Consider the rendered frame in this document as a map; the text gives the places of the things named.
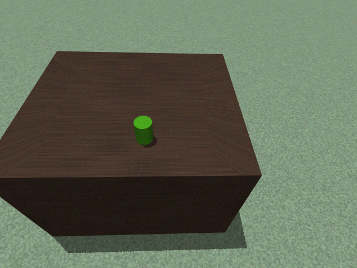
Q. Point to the can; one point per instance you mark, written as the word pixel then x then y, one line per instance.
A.
pixel 143 130

